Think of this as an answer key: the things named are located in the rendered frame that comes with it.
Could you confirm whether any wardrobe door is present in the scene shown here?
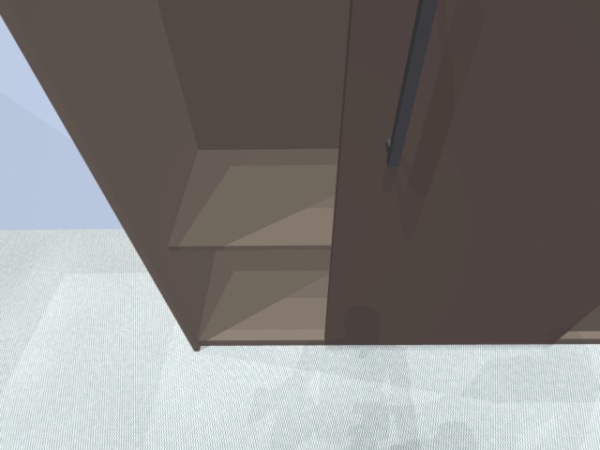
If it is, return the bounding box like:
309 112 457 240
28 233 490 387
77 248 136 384
324 0 600 345
569 306 600 331

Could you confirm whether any handle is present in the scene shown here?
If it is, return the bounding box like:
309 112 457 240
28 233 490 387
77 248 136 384
386 0 439 167

